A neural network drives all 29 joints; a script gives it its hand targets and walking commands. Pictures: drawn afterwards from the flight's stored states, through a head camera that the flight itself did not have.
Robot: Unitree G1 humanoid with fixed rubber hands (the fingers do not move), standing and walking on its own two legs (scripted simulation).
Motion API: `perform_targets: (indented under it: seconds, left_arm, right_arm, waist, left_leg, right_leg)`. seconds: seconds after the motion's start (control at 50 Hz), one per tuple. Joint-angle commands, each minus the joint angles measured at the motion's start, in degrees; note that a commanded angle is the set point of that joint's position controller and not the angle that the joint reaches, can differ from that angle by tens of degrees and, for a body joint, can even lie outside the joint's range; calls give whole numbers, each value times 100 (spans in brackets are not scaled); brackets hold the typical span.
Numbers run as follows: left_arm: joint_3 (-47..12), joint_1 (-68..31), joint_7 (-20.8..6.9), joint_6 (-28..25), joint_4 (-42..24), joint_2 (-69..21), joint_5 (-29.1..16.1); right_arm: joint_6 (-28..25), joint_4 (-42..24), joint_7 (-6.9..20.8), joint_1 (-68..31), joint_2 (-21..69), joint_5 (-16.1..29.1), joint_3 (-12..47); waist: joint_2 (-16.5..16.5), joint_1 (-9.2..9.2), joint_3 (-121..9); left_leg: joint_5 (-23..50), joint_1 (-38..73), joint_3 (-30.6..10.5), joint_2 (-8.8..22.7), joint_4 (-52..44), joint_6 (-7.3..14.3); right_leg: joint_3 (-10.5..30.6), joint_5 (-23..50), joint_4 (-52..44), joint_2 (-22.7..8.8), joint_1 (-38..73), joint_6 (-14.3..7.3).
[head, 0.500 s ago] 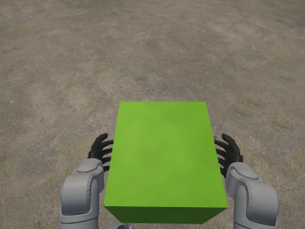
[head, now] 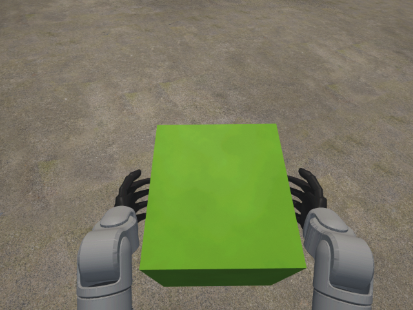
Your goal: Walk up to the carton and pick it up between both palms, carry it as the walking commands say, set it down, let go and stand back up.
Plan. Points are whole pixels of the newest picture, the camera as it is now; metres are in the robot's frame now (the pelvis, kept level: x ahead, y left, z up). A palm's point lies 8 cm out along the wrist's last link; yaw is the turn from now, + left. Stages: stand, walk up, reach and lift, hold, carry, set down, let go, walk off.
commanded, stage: carry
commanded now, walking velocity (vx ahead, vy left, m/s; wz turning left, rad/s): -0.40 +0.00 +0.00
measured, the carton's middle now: (217, 209) +0.32 +0.03 +0.03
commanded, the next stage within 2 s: none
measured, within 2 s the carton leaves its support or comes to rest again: neither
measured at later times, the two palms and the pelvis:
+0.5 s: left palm out of the picture -0.01 +0.15 +0.06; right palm out of the picture -0.01 -0.16 +0.08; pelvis -0.26 +0.00 -0.01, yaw -2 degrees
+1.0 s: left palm out of the picture -0.11 +0.16 +0.06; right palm out of the picture -0.13 -0.15 +0.09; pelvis -0.38 +0.02 -0.01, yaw -1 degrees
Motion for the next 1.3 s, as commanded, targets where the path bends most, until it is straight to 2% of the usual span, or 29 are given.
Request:
perform_targets:
  seconds: [0.0,0.04,0.08,0.1,0.12,0.14,0.16,0.18,0.22,0.32,0.36,0.42,0.48,0.56,0.6,0.66,0.7,0.74,0.82,0.88,0.94,0.96,1.04,1.1,1.14,1.16,1.2,1.24,1.28]
  left_arm:
    - [-4468,-2296,-1530,131,-90,-4883,-2593]
    - [-4484,-2448,-1541,66,-196,-5025,-2608]
    - [-4366,-2506,-1553,0,-288,-5073,-2549]
    - [-4309,-2441,-1553,-18,-297,-5057,-2517]
    - [-4232,-2360,-1543,-54,-325,-5032,-2487]
    - [-4235,-2233,-1543,-68,-427,-5118,-2449]
    - [-4205,-2311,-1542,-60,-494,-5217,-2389]
    - [-4202,-2620,-1580,-85,-608,-5167,-2343]
    - [-4014,-2492,-1621,-65,-337,-5078,-2308]
    - [-3605,-1348,-1498,99,266,-4335,-1893]
    - [-3552,-866,-1450,171,866,-4327,-1610]
    - [-3761,-1831,-1491,149,584,-4700,-1823]
    - [-4164,-3487,-1650,-8,-283,-5025,-2358]
    - [-4299,-3659,-1708,40,-409,-4777,-2640]
    - [-4167,-3264,-1738,130,14,-4664,-2558]
    - [-3974,-2839,-1833,304,702,-4690,-2560]
    - [-3759,-2430,-1903,261,1240,-4816,-2374]
    - [-3837,-2516,-1900,151,869,-5082,-2492]
    - [-3796,-2977,-1765,-41,325,-5139,-2414]
    - [-3927,-2857,-1583,-16,-53,-4953,-2277]
    - [-3546,-2481,-1485,-152,555,-4656,-1770]
    - [-2975,-2133,-1474,-408,1556,-4418,-1269]
    - [-3195,-2717,-1474,-1052,1475,-4672,-1429]
    - [-3402,-3060,-1515,-1110,1060,-4757,-1764]
    - [-3499,-2620,-1536,-1071,1119,-4733,-1874]
    - [-3161,-2222,-1562,-1136,1782,-4545,-1578]
    - [-3273,-1845,-1603,-1170,1946,-4685,-1557]
    - [-3397,-2392,-1613,-1442,1506,-4695,-1600]
    - [-4105,-3059,-1568,-1268,-129,-4877,-2288]
  right_arm:
    - [272,358,1202,-1241,4763,1860,4026]
    - [236,123,1247,-1494,4878,1992,4215]
    - [211,-27,1272,-1701,4977,2106,4428]
    - [211,-90,1274,-1762,4961,2157,4502]
    - [225,-202,1279,-1902,4881,2236,4599]
    - [224,-416,1278,-2207,4865,2312,4748]
    - [196,-688,1288,-2412,4974,2351,4852]
    - [147,-889,1309,-2899,5110,2541,4915]
    - [173,-643,1298,-2690,5216,2581,4923]
    - [435,379,1229,-1569,4559,2401,4772]
    - [525,616,1321,-1642,4390,2400,4768]
    - [512,578,1403,-2157,4757,2483,4733]
    - [292,289,1377,-2706,5359,2377,4609]
    - [315,588,1218,-2321,5145,2006,4141]
    - [394,888,1163,-1906,5009,1752,4002]
    - [481,934,1080,-1746,4961,1616,4062]
    - [423,1146,1023,-1661,5026,1481,4001]
    - [402,457,1088,-2332,5253,1961,4536]
    - [292,47,1176,-2783,5299,2226,4658]
    - [372,168,1291,-2503,5253,2402,4606]
    - [180,974,1343,-1866,4919,2028,4054]
    - [-66,1898,1344,-1622,4644,1526,3480]
    - [-655,1494,1404,-2424,4645,1502,3436]
    - [-728,1324,1245,-2155,4800,1433,3542]
    - [-719,1184,1114,-1756,4722,1303,3722]
    - [-808,1751,1067,-1480,4559,938,3394]
    - [-816,1617,1050,-1440,4562,931,3554]
    - [-1062,1464,1097,-1909,4639,1076,3613]
    - [-882,121,1064,-2330,5003,1792,4276]
  waist:
    - [1365,-474,-1842]
    - [1487,-467,-1858]
    - [1509,-360,-1870]
    - [801,-302,-1824]
    - [-1415,-226,-1757]
    - [-1759,-251,-1087]
    - [-1450,-317,-634]
    - [-1065,-408,-620]
    - [-767,-451,-777]
    - [-1212,-265,-1390]
    - [-1044,-327,-1307]
    - [393,-268,-1566]
    - [539,-384,-684]
    - [1593,-389,-755]
    - [1157,-335,-901]
    - [-962,-433,-794]
    - [-975,-418,-1113]
    - [-1397,-381,-1415]
    - [-1271,-372,-1134]
    - [-500,-381,-1268]
    - [1639,-411,-1449]
    - [1670,-376,-1405]
    - [1212,-257,-1233]
    - [412,-299,-1364]
    - [-85,-370,-1636]
    - [-684,-384,-1688]
    - [-1137,-352,-1265]
    - [-657,-344,-1018]
    - [-454,-355,-1210]
  left_leg:
    - [2878,2431,-1294,1291,-528,544]
    - [684,1977,-1286,1236,-1055,396]
    - [-1705,1094,-941,841,-1540,-248]
    - [-2048,430,-474,363,-1097,-694]
    - [-2177,-270,130,-275,1099,-855]
    - [-2149,-599,70,-181,2722,-842]
    - [-1968,-119,-693,98,4000,-779]
    - [-1558,328,-779,-10,4367,-779]
    - [-950,75,-243,-63,3742,-705]
    - [-2008,85,255,-258,705,-688]
    - [-1272,961,90,-210,-739,-587]
    - [-897,1732,-1174,979,-1093,-401]
    - [-2152,-270,-485,427,-1337,-283]
    - [-3570,-1080,-598,716,-1828,-10]
    - [-3054,-507,-263,575,-1162,-130]
    - [-961,920,-297,28,661,-478]
    - [-610,670,-278,-44,283,-521]
    - [-454,1118,-33,-116,381,-487]
    - [-1060,1394,213,-308,701,-395]
    - [-1334,1495,188,-335,316,-247]
    - [-2935,285,-1571,824,-1693,131]
    - [-2926,-69,-1511,969,-1920,155]
    - [-2694,-144,-584,755,-2041,-164]
    - [-1718,1179,-743,665,-1258,-94]
    - [-541,1587,-894,545,-513,-171]
    - [-546,910,-697,357,-98,-284]
    - [-331,463,-151,0,75,-375]
    - [227,1038,-20,-79,237,-260]
    - [722,1139,-13,-36,-26,-178]
  right_leg:
    - [-223,-479,-1831,107,213,-70]
    - [-327,-374,-2594,141,838,-214]
    - [-447,126,-4098,149,2083,-425]
    - [141,-256,-4982,-287,2704,-616]
    - [2063,-939,-5534,-1775,2463,-1136]
    - [2668,-1318,-5818,-2783,944,-1622]
    - [1912,-1566,-5954,-2711,-335,-1587]
    - [969,-1344,-5731,-2092,-854,-1074]
    - [-208,104,-5080,-1237,116,-413]
    - [186,997,-4410,-1444,1956,-663]
    - [581,1204,-4366,-1565,1620,-615]
    - [154,1642,-3737,-1109,970,69]
    - [-475,1505,-3389,-742,1920,48]
    - [-480,830,-1658,-282,2130,-43]
    - [-311,937,-2223,-397,1803,-72]
    - [1229,2434,-4692,-1547,897,-101]
    - [813,3760,-4344,-1514,1590,-363]
    - [746,2719,-4392,-1204,1257,-449]
    - [498,-1380,-5247,-1103,97,-465]
    - [292,-1309,-4674,-965,-32,-436]
    - [-410,397,-2208,-19,1013,-188]
    - [-260,486,-1665,42,1273,-276]
    - [-417,438,-1457,280,1163,-379]
    - [-228,610,-4042,-13,1099,-390]
    - [606,541,-4838,-610,1460,-481]
    - [1303,1577,-4647,-1217,2009,-652]
    - [1092,2196,-4587,-1468,1686,-1038]
    - [659,2488,-4408,-1116,1077,-832]
    - [320,2902,-4151,-953,1328,-630]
